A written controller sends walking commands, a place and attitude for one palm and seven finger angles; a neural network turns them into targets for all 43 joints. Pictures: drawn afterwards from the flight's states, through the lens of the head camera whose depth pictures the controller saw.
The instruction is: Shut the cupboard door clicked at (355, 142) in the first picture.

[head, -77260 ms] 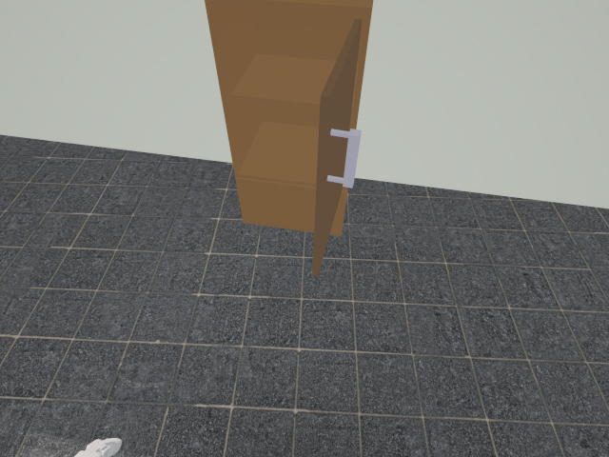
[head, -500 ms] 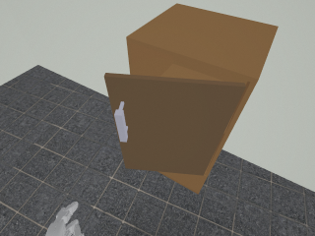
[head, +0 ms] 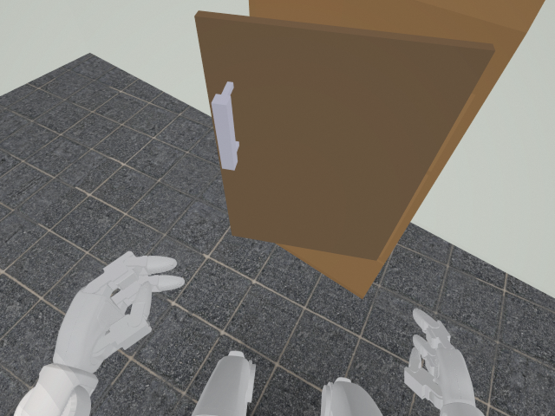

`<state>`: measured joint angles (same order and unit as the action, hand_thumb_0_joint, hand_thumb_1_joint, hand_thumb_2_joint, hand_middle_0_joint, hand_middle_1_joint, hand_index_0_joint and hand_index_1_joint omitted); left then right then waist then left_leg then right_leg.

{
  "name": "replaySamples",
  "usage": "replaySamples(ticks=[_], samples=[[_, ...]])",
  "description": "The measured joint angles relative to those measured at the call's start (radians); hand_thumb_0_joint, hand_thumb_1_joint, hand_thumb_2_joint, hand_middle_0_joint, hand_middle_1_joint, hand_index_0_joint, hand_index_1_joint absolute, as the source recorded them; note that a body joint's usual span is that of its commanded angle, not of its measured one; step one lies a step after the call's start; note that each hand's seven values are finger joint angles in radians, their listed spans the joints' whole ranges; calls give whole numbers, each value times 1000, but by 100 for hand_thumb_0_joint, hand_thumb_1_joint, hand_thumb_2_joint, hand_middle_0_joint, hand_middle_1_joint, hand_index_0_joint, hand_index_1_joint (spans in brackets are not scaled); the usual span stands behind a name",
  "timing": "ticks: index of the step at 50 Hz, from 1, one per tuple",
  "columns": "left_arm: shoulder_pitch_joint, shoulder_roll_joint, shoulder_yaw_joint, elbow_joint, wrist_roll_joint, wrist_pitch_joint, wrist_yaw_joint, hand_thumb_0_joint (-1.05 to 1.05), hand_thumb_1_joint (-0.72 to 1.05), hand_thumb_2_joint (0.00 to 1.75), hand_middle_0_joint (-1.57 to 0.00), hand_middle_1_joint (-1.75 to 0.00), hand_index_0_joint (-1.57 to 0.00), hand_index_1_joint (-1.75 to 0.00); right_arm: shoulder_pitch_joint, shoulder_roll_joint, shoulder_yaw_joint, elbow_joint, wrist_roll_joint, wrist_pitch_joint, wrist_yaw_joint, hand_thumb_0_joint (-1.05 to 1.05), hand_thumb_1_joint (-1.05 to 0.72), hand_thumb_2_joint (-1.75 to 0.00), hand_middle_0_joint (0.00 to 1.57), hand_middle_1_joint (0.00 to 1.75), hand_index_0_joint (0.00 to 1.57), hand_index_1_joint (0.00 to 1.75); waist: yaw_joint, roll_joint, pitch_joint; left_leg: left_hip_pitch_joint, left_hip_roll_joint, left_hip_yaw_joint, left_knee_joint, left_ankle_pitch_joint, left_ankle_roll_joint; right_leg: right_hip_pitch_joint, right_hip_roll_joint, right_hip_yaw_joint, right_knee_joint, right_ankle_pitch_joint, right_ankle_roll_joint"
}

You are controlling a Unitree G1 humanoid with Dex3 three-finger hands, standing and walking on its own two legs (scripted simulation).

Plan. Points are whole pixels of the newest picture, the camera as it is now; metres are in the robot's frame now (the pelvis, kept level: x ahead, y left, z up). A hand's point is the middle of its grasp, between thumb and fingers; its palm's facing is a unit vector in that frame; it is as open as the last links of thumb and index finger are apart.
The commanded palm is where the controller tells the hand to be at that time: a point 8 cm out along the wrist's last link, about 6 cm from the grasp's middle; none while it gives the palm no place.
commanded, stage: raise the hand and make a fist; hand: left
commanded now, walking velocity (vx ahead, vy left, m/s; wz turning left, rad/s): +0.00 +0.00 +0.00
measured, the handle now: (229, 127) +0.55 +0.15 +0.07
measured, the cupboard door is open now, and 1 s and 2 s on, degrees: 25 25 25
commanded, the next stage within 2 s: bring the fist close to the handle in 1.30 s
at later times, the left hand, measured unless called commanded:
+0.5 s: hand (131, 302) +0.23 +0.21 +0.07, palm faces -0.07 -1.00 -0.02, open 3.3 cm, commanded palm +0.22 +0.27 +0.07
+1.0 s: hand (135, 289) +0.25 +0.21 +0.08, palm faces -0.08 -1.00 -0.05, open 3.1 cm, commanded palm +0.23 +0.26 +0.08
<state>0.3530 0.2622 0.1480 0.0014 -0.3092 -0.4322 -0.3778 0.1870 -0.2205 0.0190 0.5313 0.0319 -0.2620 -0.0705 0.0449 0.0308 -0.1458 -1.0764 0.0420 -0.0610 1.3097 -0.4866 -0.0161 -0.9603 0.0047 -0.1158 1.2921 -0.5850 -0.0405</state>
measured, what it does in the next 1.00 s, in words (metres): stands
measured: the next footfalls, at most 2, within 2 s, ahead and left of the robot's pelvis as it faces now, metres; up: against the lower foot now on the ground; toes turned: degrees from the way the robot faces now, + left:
none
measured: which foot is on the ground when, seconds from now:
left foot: down 0.00-1.00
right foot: down 0.00-1.00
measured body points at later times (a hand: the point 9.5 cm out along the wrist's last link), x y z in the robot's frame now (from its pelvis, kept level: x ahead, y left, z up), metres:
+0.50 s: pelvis +0.02 +0.03 +0.01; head +0.09 +0.05 +0.46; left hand +0.23 +0.27 +0.07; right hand +0.21 -0.21 -0.05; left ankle +0.08 +0.13 -0.62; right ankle +0.03 -0.10 -0.62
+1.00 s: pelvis +0.02 +0.02 +0.02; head +0.08 +0.03 +0.47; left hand +0.25 +0.26 +0.08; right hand +0.20 -0.21 -0.05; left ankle +0.08 +0.13 -0.62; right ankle +0.03 -0.10 -0.62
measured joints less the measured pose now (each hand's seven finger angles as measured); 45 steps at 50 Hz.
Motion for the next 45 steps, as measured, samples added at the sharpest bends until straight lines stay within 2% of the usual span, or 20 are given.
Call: replaySamples(ticks=[5, 7, 10, 14, 18, 30, 37, 45], samples=[[-14, 1, 12, 22, -1, 95, 22, 2, 90, 90, -69, -83, -68, -83, 58, 34, 9, 19, 2, 28, 5, 1, -90, -90, 20, 30, 21, 30, -34, 18, -7, 24, 3, 24, -43, 11, 10, 15, 1, 24, -43, 21, 14], [3, -4, 20, 19, -2, 95, 44, 2, 90, 90, -72, -87, -72, -87, 81, 34, 3, 24, 0, 31, 9, 1, -90, -90, 20, 30, 21, 30, -43, 20, -11, 35, 3, 37, -59, 12, 16, 22, 0, 36, -59, 26, 20], [34, -14, 24, 9, -2, 61, 66, 2, 90, 90, -78, -93, -77, -93, 104, 23, -10, 33, -5, 32, 13, 1, -90, -90, 20, 30, 21, 30, -48, 18, -16, 43, 0, 50, -72, 11, 25, 27, -3, 49, -72, 28, 30], [55, -20, 13, 5, 2, 14, 70, 2, 90, 90, -85, -101, -84, -101, 107, -4, -25, 34, -8, 34, 16, 1, -90, -90, 20, 30, 21, 30, -47, 11, -16, 36, -7, 57, -67, 4, 36, 22, -10, 55, -70, 24, 40], [61, -18, -5, -12, 12, 3, 72, 2, 90, 90, -92, -109, -92, -109, 86, -24, -34, 21, -9, 36, 17, 1, -90, -90, 20, 30, 21, 30, -45, 4, -12, 26, -12, 57, -54, -5, 44, 17, -15, 55, -64, 17, 47], [60, -8, -22, -69, 36, 48, 98, 2, 90, 90, -114, -133, -114, -133, 16, -5, -6, -59, -12, 70, 30, 1, -90, -90, 20, 30, 21, 30, -33, -1, -17, 50, -17, 45, -68, -7, 50, 55, -17, 43, -98, 23, 54], [50, -2, -17, -59, 34, 62, 87, 2, 90, 90, -125, -144, -124, -144, 27, 5, 17, -73, -14, 82, 35, 1, -90, -90, 20, 30, 21, 30, -30, 4, -22, 64, -16, 40, -77, -7, 47, 71, -15, 38, -111, 24, 52], [36, 6, -5, -50, 26, 66, 78, 2, 90, 90, -129, -149, -129, -148, 60, -8, 13, -51, -12, 91, 33, 1, -90, -90, 20, 30, 21, 30, -38, 13, -19, 72, -12, 38, -82, -7, 41, 77, -10, 37, -113, 22, 45]])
